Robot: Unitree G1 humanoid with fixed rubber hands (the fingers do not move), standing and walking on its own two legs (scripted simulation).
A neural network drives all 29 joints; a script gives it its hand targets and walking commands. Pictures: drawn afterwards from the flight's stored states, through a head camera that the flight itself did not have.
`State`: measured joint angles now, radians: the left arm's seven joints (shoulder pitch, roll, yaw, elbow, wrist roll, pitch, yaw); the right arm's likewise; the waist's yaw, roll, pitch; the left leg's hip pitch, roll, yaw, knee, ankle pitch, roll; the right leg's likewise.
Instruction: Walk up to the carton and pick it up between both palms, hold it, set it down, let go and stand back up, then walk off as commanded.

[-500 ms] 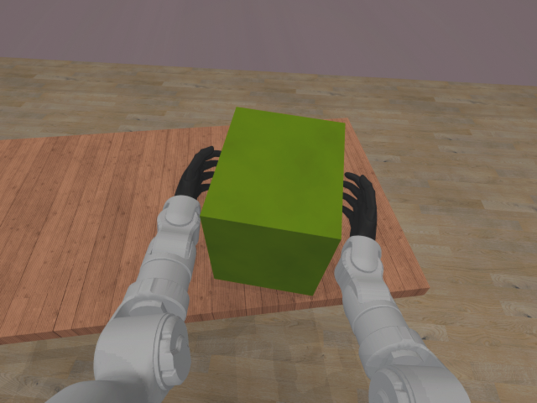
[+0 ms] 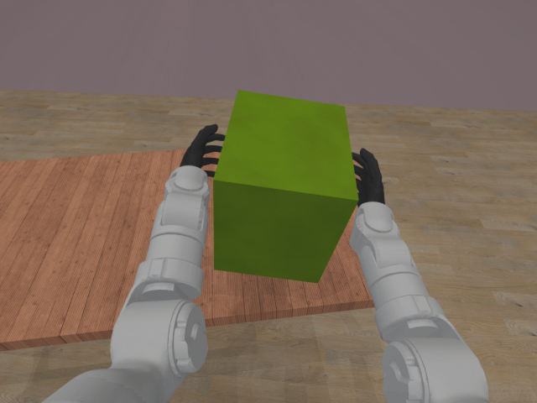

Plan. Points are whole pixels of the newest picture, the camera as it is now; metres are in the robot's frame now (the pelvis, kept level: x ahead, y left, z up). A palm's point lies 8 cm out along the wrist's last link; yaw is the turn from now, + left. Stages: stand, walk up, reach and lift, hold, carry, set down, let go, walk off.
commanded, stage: reach and lift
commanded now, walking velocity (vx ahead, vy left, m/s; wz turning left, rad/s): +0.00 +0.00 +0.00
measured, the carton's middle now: (278, 188) +0.42 -0.02 +0.11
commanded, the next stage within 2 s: hold in 1.10 s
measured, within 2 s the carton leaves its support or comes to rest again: neither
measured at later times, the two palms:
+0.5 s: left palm (182, 161) +0.39 +0.13 +0.20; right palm (369, 182) +0.36 -0.14 +0.16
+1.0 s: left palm (175, 159) +0.38 +0.13 +0.21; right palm (366, 176) +0.37 -0.14 +0.18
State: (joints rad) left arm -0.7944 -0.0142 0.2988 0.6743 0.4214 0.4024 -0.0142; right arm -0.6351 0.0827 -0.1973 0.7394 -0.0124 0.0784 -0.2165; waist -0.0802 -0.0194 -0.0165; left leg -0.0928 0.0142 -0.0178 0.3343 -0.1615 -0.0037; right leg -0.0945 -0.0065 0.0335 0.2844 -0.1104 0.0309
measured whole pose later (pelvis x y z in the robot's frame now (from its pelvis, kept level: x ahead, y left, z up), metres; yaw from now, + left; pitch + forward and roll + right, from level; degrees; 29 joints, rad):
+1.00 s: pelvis +0.00 +0.00 +0.00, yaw +0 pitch -7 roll +0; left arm -0.75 -0.05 0.31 0.35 0.44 0.67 -0.02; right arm -0.70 0.04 -0.11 0.65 0.10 0.22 -0.20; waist -0.08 -0.02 -0.01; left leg -0.04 0.01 -0.02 0.33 -0.16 -0.01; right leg -0.05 -0.01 0.03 0.28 -0.12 0.03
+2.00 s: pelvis -0.01 +0.00 +0.00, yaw +0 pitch -8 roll +0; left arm -0.76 -0.05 0.31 0.28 0.44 0.77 -0.04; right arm -0.72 0.03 -0.09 0.57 0.12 0.33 -0.21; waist -0.08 -0.02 0.00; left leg -0.03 0.01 -0.02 0.33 -0.16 -0.01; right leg -0.03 -0.01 0.03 0.28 -0.11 0.03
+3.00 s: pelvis +0.00 +0.00 +0.00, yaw +0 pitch -8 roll +0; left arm -0.76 -0.05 0.31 0.28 0.44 0.77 -0.05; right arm -0.72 0.03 -0.09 0.57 0.12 0.33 -0.22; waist -0.08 -0.02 0.00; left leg -0.03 0.01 -0.02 0.33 -0.16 -0.01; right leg -0.03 -0.01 0.03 0.28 -0.11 0.03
